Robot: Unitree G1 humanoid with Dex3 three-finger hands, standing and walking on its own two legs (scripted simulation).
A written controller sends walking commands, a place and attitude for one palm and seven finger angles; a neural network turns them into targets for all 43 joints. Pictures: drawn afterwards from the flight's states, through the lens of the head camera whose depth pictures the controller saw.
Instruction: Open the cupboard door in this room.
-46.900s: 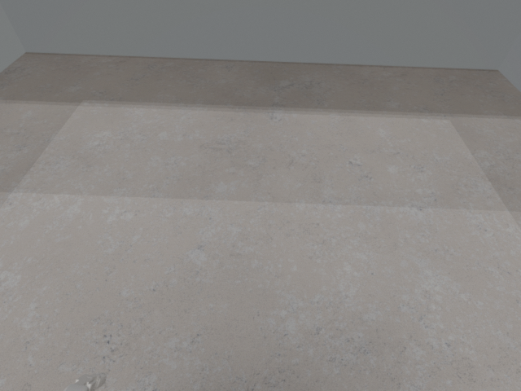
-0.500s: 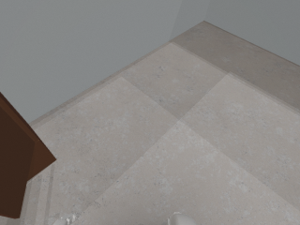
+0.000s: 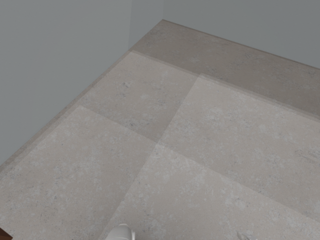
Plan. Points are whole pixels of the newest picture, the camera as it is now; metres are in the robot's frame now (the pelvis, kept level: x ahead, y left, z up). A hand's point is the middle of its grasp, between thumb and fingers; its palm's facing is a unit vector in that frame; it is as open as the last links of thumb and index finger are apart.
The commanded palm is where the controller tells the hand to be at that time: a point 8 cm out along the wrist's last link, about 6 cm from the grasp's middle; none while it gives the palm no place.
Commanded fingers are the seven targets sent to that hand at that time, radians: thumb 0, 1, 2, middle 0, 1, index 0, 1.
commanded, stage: walk to a spot facing it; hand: left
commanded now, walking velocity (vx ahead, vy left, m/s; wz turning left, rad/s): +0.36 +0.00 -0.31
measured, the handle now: out of the picture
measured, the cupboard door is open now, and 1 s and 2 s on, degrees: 54 54 54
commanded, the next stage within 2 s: turn to face it in 0.80 s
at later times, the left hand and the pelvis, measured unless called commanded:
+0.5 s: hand (132, 153) +0.40 +0.12 -0.17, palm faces -0.22 -0.95 -0.23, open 7.4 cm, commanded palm none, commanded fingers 0.00 0.90 0.90 -0.20 -0.30 -0.20 -0.30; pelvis +0.23 -0.05 -0.02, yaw -11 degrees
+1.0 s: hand (141, 132) +0.51 +0.10 -0.19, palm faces -0.15 -0.97 -0.17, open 7.4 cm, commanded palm none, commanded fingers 0.00 0.90 0.90 -0.20 -0.30 -0.20 -0.30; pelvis +0.47 -0.08 -0.01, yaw -11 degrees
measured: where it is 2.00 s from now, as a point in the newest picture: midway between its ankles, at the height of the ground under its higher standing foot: (186, 169)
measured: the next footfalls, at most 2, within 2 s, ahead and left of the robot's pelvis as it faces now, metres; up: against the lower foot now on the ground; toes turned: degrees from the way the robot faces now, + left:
left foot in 0.06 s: +0.15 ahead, +0.13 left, +0.00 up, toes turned +5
right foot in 0.46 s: +0.31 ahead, -0.16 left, +0.00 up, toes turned -17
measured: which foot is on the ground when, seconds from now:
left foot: up 0.00-0.04, down 0.06-0.46, up 0.48-0.84, down 0.86-1.00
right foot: down 0.00-0.06, up 0.08-0.44, down 0.46-0.88, up 0.90-1.00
